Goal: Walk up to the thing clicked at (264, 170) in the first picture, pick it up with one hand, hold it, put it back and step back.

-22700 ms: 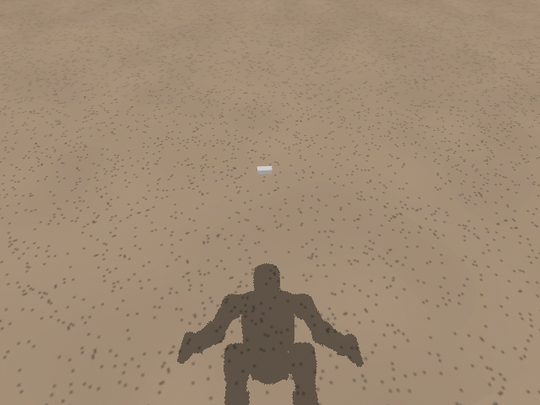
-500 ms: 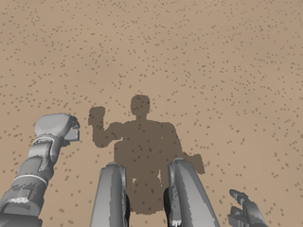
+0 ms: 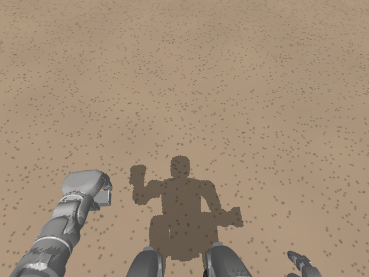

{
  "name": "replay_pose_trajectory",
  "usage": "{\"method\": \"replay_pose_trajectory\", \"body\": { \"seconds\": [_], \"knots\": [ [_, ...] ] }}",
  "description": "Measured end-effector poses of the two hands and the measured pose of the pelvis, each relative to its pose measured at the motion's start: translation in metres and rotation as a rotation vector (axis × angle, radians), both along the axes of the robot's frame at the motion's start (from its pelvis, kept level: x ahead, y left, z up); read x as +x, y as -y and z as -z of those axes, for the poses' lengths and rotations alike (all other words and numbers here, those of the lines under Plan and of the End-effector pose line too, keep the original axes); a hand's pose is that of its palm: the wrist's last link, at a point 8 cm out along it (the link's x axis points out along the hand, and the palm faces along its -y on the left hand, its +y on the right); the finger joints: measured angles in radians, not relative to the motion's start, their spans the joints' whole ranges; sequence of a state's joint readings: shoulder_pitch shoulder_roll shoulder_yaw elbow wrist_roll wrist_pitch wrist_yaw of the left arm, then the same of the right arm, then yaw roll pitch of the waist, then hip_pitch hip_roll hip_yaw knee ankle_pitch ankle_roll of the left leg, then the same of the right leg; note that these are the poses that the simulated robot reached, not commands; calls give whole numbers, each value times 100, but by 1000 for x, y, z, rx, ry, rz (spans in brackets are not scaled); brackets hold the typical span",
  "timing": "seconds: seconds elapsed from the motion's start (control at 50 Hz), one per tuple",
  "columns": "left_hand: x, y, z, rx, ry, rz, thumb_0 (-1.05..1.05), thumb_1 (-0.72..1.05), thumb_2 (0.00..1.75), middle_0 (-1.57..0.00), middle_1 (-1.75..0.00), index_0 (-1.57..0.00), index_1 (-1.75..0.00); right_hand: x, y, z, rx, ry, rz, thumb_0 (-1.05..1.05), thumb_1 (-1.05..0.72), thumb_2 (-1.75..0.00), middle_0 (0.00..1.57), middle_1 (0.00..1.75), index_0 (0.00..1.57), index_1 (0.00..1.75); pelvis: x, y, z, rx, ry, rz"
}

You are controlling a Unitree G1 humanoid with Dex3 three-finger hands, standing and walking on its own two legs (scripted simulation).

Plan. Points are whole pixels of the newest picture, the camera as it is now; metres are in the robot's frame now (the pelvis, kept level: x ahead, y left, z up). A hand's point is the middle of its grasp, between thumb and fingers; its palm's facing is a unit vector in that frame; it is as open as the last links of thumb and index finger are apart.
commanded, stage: lift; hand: left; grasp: from above
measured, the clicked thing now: (94, 199) +0.34 +0.23 -0.13
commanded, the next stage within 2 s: hold in 0.34 s
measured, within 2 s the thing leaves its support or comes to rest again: neither
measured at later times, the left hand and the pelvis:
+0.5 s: hand (84, 180) +0.34 +0.22 -0.01, palm faces -0.45 -0.06 -0.89, open 6.3 cm; pelvis +0.03 +0.00 +0.06, yaw +0 degrees
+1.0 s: hand (79, 168) +0.35 +0.22 +0.03, palm faces -0.46 -0.04 -0.89, open 6.3 cm; pelvis +0.05 +0.00 +0.08, yaw -1 degrees
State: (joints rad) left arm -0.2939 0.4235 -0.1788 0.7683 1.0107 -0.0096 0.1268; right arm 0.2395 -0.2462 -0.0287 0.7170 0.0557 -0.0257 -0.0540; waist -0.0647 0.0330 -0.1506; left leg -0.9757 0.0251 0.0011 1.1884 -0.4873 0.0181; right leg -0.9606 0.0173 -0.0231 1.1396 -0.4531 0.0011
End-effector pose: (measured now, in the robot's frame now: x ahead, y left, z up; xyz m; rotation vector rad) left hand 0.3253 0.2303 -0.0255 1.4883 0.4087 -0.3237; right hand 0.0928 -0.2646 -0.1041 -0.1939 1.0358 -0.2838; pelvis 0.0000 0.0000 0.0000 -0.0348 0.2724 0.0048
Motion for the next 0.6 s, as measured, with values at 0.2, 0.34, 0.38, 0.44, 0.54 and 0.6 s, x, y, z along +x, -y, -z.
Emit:
{"method": "replay_pose_trajectory", "body": {
  "seconds": [0.2,0.34,0.38,0.44,0.54,0.6],
  "knots": [
    [9,4,-38,-3,9,-6,-1,51,10,-103,-14,-105,-12,3,-2,-31,15,-15,6,1,-91,-91,20,30,20,30,13,0,-34,11,60,5],
    [13,4,-58,-3,3,-8,-1,52,9,-103,-12,-106,-10,13,-3,-47,27,-5,6,1,-91,-91,20,30,20,30,22,0,-51,17,90,7],
    [14,4,-63,-5,1,-4,-1,52,9,-104,-11,-106,-10,17,-3,-50,29,0,6,1,-91,-90,20,30,20,30,25,0,-55,18,97,8],
    [15,5,-68,-5,0,1,-1,52,9,-104,-11,-107,-9,23,-2,-55,31,6,4,1,-91,-90,20,30,20,30,28,1,-60,20,106,8],
    [20,6,-79,1,5,12,-1,52,8,-104,-11,-107,-8,34,-2,-61,32,17,0,1,-91,-90,20,30,20,30,35,1,-66,21,120,9],
    [24,6,-85,6,4,18,-1,52,7,-104,-11,-107,-8,40,-2,-65,33,22,1,1,-91,-90,20,30,20,30,38,0,-69,22,129,10]
  ]
}}
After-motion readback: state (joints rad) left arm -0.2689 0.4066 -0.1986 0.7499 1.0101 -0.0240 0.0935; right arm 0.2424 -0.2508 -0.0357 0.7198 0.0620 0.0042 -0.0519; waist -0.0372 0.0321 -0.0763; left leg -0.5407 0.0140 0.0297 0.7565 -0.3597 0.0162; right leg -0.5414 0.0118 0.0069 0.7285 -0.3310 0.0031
